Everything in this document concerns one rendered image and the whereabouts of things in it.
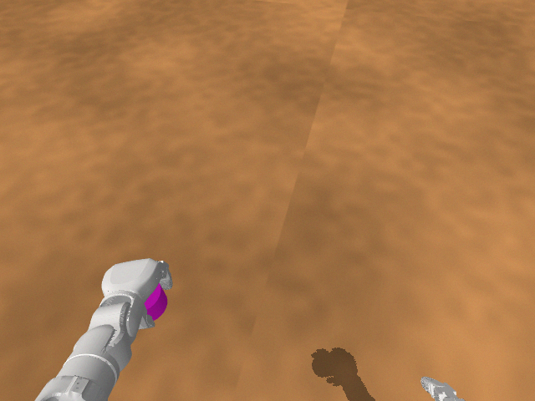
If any left robot hand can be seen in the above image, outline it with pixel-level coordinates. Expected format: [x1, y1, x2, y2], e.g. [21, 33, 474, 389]
[101, 258, 173, 329]

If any right robot hand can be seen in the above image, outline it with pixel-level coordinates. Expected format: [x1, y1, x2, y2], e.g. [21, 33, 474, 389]
[421, 377, 465, 401]

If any tin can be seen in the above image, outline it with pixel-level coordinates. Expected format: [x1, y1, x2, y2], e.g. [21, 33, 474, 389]
[144, 283, 167, 321]

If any left robot arm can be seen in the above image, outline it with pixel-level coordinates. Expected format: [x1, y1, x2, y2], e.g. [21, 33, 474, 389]
[34, 291, 145, 401]

